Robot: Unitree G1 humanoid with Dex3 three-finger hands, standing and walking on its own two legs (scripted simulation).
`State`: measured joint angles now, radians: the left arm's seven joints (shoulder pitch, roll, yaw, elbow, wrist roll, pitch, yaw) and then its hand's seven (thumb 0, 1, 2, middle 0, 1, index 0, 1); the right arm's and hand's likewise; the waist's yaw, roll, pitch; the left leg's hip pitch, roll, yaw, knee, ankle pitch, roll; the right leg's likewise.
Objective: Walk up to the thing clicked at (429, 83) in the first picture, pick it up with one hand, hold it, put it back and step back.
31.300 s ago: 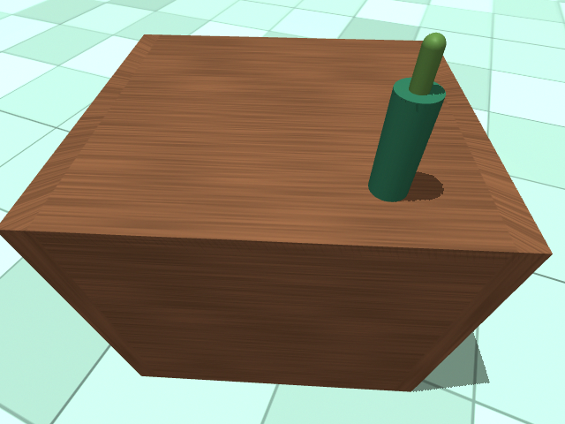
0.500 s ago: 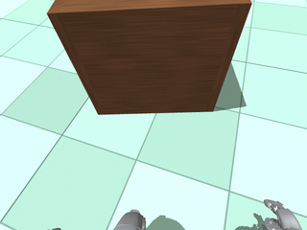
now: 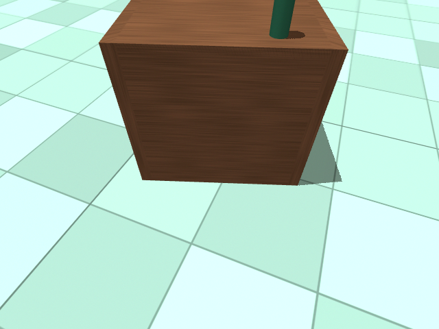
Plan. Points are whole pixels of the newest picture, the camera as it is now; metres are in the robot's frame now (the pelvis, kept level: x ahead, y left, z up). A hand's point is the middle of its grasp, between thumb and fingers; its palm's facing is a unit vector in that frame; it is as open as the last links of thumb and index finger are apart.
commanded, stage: step back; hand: right
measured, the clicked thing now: out of the picture +1.13 -0.21 +0.17
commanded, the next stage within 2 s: stand in 0.62 s
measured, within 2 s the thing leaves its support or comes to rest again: neither
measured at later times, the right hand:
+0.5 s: hand out of the picture +0.14 -0.24 -0.16, palm faces -0.04 +0.93 -0.36, open 7.4 cm
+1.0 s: hand out of the picture +0.15 -0.24 -0.14, palm faces +0.03 +0.94 -0.33, open 7.4 cm
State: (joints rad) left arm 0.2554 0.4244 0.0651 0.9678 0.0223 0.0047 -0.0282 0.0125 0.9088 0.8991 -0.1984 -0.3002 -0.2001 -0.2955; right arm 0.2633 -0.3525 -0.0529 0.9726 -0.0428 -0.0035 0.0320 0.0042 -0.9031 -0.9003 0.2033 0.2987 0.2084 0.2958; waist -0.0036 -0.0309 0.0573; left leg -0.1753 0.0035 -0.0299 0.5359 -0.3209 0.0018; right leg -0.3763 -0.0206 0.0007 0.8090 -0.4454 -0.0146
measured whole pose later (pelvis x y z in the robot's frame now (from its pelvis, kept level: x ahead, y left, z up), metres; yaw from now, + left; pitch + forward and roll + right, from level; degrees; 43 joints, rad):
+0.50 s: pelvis +0.05 +0.02 -0.01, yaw -1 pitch -3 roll +0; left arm 0.18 0.39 0.03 0.96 0.00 0.00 0.01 0.01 0.91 0.90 -0.20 -0.30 -0.20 -0.30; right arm 0.14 -0.35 -0.04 0.99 -0.02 0.01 0.01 0.00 -0.91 -0.90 0.20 0.30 0.20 0.30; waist 0.03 -0.02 0.12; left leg -0.34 0.04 0.02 0.65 -0.26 -0.01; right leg -0.27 -0.03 0.01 0.72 -0.41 0.00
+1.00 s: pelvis +0.07 +0.02 +0.01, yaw -2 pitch -3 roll +0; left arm 0.11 0.36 0.00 1.12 0.00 -0.02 -0.01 0.01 0.91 0.90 -0.20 -0.30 -0.20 -0.30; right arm 0.08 -0.35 -0.02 1.12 -0.01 -0.01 0.03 0.00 -0.91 -0.90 0.20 0.30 0.21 0.30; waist -0.01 0.00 0.06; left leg -0.20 0.04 0.03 0.40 -0.15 -0.02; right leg -0.10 -0.03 0.01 0.40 -0.25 0.03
